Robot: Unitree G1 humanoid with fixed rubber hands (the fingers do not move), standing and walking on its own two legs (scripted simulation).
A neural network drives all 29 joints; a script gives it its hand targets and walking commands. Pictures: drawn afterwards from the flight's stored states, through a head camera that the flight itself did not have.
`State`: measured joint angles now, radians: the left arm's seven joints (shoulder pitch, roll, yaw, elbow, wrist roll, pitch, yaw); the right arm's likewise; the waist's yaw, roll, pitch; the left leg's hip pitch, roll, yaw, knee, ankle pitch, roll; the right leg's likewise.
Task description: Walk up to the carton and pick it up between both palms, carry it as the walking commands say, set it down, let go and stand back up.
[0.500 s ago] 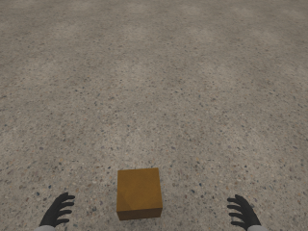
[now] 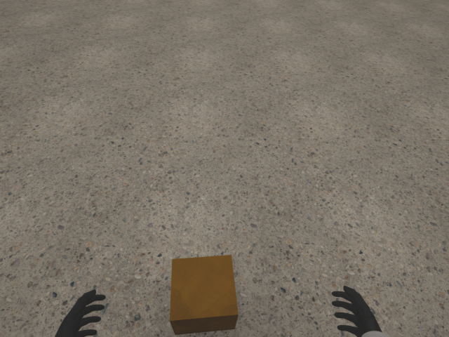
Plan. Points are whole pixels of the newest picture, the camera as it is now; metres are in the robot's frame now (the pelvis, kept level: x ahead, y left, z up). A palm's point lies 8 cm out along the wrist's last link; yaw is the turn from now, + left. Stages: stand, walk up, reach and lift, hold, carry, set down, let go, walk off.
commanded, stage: stand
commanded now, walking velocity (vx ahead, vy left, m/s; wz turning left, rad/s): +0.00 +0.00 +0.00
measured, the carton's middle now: (203, 294) +0.43 +0.08 -0.67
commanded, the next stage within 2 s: none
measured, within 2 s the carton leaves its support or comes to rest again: neither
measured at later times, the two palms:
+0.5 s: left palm out of the picture +0.12 +0.29 -0.07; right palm out of the picture +0.15 -0.24 -0.07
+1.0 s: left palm out of the picture +0.12 +0.29 -0.07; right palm out of the picture +0.14 -0.24 -0.07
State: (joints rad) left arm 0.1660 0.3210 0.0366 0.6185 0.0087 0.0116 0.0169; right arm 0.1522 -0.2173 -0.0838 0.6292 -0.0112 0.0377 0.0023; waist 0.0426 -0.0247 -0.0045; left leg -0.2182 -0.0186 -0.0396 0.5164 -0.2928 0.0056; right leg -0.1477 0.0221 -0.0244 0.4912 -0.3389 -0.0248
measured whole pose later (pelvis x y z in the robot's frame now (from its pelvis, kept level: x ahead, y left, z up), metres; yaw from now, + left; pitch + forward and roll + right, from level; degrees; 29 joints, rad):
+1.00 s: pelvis -0.02 +0.00 +0.00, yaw +0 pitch -2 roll +0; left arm 0.17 0.34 0.04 0.69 0.01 -0.02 0.01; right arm 0.15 -0.23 -0.08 0.67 -0.01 0.01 0.00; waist 0.04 0.00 0.02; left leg -0.22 -0.02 -0.04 0.52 -0.26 0.01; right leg -0.15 0.02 -0.02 0.49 -0.31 -0.02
